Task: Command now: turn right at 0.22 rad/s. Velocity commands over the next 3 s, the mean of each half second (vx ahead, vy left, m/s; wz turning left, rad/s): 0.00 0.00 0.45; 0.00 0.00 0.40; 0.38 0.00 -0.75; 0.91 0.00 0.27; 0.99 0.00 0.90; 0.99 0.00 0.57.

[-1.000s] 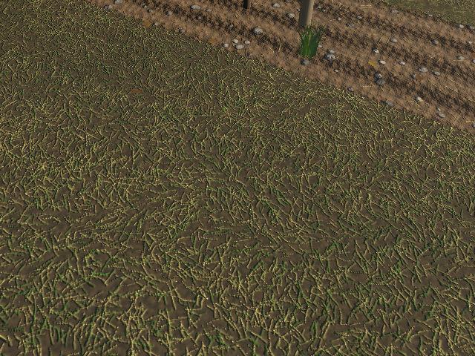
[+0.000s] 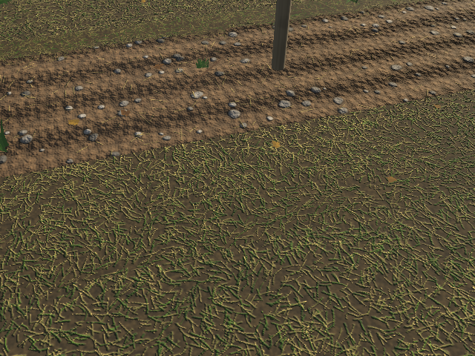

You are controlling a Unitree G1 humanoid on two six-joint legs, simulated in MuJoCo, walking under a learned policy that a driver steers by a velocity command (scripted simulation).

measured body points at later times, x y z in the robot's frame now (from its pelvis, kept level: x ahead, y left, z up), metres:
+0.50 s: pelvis -0.02 -0.04 +0.02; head +0.00 -0.04 +0.47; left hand +0.03 +0.26 -0.06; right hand +0.17 -0.28 -0.08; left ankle -0.06 +0.08 -0.64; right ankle -0.04 -0.14 -0.73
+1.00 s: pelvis -0.06 +0.02 +0.01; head -0.03 +0.04 +0.46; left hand -0.08 +0.31 -0.10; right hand +0.22 -0.14 -0.07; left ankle -0.11 +0.11 -0.73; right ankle -0.03 -0.12 -0.70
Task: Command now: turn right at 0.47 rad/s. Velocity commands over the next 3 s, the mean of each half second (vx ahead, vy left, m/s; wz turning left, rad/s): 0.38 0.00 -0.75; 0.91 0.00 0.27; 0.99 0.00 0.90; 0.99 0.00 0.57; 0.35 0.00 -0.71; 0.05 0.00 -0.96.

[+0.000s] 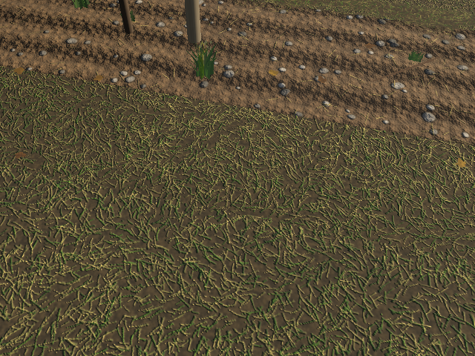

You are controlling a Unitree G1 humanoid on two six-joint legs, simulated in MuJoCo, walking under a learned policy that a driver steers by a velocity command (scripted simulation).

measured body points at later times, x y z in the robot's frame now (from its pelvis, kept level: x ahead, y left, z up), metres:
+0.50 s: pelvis +0.06 -0.12 -0.03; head +0.06 -0.15 +0.42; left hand +0.32 +0.07 -0.10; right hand -0.06 -0.39 -0.18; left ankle +0.00 +0.11 -0.72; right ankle +0.04 -0.20 -0.74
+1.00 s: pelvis +0.30 -0.32 -0.09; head +0.32 -0.32 +0.36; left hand +0.26 -0.04 -0.22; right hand +0.36 -0.60 -0.22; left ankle +0.48 -0.34 -0.79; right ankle +0.05 -0.20 -0.72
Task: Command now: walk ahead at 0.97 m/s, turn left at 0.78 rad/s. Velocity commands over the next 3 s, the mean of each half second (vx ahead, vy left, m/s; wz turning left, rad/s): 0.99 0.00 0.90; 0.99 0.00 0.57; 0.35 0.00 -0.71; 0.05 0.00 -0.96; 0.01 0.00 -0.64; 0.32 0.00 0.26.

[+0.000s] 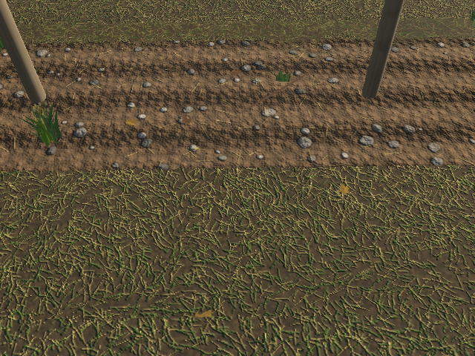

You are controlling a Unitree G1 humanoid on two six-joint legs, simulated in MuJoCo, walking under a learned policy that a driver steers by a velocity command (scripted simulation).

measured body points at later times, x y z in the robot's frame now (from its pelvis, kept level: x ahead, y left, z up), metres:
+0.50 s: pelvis +0.43 -0.07 -0.09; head +0.44 -0.08 +0.36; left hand +0.38 +0.21 -0.20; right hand +0.67 -0.30 -0.19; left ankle +0.34 +0.01 -0.70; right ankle +0.49 -0.23 -0.81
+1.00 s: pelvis +0.79 +0.19 -0.25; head +0.81 +0.22 +0.19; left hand +0.62 +0.38 -0.40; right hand +0.99 +0.01 -0.39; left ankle +0.75 +0.22 -0.97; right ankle +0.83 -0.04 -0.80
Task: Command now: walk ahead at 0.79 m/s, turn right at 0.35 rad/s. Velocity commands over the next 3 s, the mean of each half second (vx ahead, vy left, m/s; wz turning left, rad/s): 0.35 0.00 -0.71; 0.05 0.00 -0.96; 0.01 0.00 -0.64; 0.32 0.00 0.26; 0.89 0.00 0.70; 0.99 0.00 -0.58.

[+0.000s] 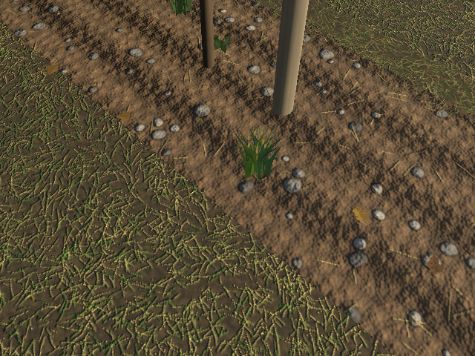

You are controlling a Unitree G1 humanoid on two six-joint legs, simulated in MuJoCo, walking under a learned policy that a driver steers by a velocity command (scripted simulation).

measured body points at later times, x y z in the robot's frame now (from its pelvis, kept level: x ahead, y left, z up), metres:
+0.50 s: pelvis +0.33 -0.06 +0.02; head +0.37 -0.10 +0.47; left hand +0.56 +0.17 -0.07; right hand +0.48 -0.38 -0.05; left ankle +0.53 +0.08 -0.66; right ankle +0.35 -0.11 -0.72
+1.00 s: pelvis +0.47 -0.05 +0.03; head +0.51 -0.10 +0.47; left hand +0.80 -0.02 -0.07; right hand +0.32 -0.33 -0.08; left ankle +0.58 +0.00 -0.72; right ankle +0.36 -0.15 -0.65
